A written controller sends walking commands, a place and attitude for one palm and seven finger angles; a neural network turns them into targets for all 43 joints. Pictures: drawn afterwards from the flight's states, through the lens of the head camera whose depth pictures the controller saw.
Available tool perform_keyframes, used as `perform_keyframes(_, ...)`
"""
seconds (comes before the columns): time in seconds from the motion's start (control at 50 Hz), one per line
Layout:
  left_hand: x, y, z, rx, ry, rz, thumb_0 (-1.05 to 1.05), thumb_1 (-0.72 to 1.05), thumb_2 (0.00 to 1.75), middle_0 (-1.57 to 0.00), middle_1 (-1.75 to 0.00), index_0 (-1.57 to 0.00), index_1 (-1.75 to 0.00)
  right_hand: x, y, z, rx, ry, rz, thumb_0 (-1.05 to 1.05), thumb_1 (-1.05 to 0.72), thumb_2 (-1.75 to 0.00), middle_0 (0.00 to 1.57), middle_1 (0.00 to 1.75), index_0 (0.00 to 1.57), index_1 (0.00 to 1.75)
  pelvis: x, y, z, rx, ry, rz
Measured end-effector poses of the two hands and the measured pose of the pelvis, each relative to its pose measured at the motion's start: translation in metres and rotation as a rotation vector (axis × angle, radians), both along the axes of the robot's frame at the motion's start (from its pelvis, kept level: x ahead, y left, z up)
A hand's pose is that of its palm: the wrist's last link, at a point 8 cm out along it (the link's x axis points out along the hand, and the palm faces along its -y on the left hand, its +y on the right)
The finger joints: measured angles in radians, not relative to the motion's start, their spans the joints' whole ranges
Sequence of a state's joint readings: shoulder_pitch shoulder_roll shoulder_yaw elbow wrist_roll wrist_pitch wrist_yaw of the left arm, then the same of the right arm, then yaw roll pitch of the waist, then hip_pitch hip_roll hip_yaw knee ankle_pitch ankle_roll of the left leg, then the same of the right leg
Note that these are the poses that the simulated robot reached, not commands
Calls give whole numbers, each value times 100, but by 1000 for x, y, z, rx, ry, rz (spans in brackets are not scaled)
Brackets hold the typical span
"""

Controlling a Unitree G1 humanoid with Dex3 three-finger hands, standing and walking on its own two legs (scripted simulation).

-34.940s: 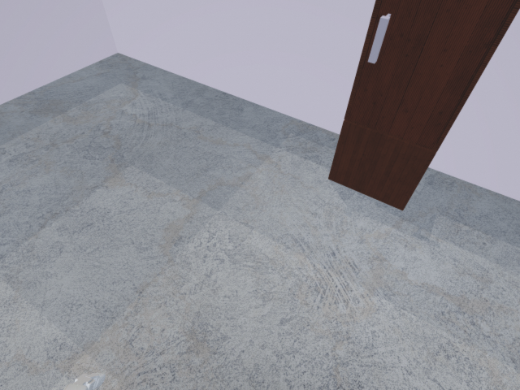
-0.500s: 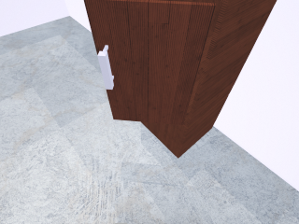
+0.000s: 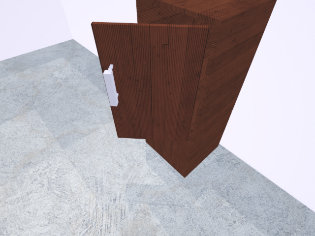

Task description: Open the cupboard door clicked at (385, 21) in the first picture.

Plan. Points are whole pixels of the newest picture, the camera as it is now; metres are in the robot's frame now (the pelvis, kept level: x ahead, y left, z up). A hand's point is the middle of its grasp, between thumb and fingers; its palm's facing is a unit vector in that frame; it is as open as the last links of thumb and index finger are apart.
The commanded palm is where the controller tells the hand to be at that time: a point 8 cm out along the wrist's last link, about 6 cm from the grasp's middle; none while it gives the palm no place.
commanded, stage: look again from close up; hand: left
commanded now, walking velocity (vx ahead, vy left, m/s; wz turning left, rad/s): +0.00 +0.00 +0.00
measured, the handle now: (112, 85) +0.64 +0.21 +0.03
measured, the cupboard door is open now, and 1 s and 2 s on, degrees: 44 44 44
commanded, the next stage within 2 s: shuffle to correct the standing spot in 0.40 s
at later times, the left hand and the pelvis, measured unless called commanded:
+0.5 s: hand out of the picture +0.02 +0.16 -0.17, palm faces +0.02 -0.98 -0.19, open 7.3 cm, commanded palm none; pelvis +0.01 -0.01 +0.00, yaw +0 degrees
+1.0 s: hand out of the picture +0.10 +0.18 -0.17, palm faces -0.01 -0.98 -0.19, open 7.4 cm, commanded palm none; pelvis +0.09 +0.01 +0.00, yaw -1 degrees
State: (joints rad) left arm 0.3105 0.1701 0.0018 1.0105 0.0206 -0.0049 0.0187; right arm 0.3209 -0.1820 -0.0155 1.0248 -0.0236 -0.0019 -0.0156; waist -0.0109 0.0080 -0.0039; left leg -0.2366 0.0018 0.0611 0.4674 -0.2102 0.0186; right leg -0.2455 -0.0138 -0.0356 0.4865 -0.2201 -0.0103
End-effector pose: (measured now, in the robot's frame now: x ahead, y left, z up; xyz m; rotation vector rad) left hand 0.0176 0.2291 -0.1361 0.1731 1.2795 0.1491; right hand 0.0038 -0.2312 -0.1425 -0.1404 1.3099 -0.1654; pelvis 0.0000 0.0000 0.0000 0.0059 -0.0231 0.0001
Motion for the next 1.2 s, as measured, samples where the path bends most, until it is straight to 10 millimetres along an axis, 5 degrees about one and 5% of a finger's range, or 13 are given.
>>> perform_keyframes(0.14, 7, -5, -1, -5, 3, -10, 1, 92, 90, -20, -30, -20, -30, -34, 3, 0, 12, 101, -25, 1, -91, -90, 20, 30, 20, 30, 1, -4, 1, 1, 0, 1)
perform_keyframes(0.26, 6, -8, -2, -7, 21, -5, 1, 92, 90, -20, -30, -20, -30, -40, 9, -1, 30, 131, -28, 1, -91, -90, 20, 30, 20, 30, 4, -6, 2, 1, 2, 2)
perform_keyframes(0.6, -8, -21, -7, -37, 79, 29, 1, 92, 90, -20, -30, -20, -30, 8, 8, -2, 28, 61, 5, 1, -92, -90, 20, 30, 20, 30, 17, -8, 2, -1, 2, -1)
perform_keyframes(0.82, -4, -6, -19, -68, 148, 80, 1, 91, 90, -20, -30, -20, -30, 26, 12, 0, -13, 96, 1, 0, -91, -90, 20, 30, 20, 30, 56, 8, -6, -5, 17, -6)
perform_keyframes(0.92, 29, 3, -15, -47, 173, 23, 1, 91, 90, -20, -30, -20, -30, 27, 25, 0, -2, 105, -43, 0, -91, -90, 20, 30, 20, 30, 77, 11, -5, 4, 26, -31)
perform_keyframes(1.06, 122, 4, -6, 19, 12, -12, 2, 93, 90, -20, -30, -20, -30, 20, 36, -8, 70, 236, -59, 0, -91, -90, 20, 30, 20, 30, 99, -2, -6, 23, 19, -12)
perform_keyframes(1.2, 165, -6, -1, 40, -87, -19, 1, 92, 90, -20, -30, -20, -30, 61, 17, -17, 57, 203, -57, 0, -91, -90, 20, 30, 20, 30, 104, -10, -8, 14, 28, 30)
